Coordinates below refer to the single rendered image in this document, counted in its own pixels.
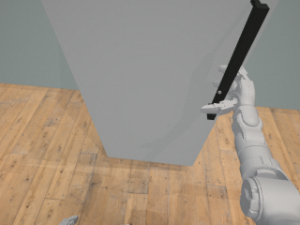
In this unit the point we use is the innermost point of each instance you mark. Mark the handle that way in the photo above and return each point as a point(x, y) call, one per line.
point(250, 31)

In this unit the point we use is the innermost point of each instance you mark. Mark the fridge door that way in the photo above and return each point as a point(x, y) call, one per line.
point(146, 67)

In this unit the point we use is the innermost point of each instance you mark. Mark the right robot upper arm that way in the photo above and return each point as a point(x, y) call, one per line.
point(270, 201)

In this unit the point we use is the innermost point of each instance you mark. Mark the right robot hand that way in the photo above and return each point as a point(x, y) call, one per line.
point(242, 94)

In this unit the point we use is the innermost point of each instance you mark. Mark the robot right forearm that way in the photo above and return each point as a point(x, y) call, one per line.
point(251, 147)

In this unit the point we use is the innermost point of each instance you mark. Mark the left robot hand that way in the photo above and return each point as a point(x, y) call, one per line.
point(69, 221)

